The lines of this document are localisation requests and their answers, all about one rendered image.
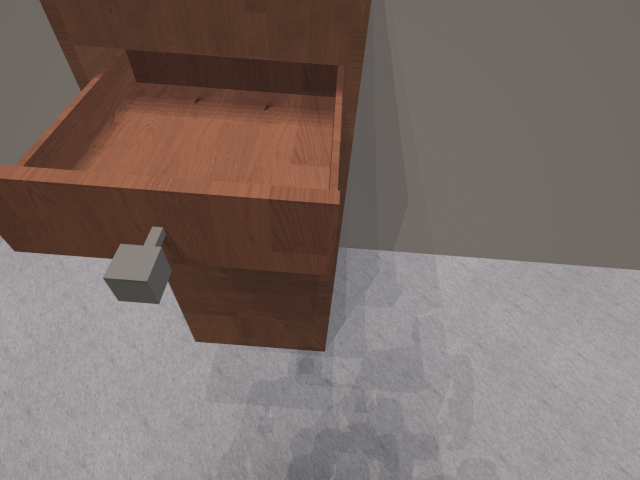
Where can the cabinet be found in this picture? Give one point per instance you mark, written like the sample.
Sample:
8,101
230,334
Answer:
230,305

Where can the drawer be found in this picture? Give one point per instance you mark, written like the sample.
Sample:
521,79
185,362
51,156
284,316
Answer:
236,158

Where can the handle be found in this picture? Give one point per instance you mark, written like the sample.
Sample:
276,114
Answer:
139,273

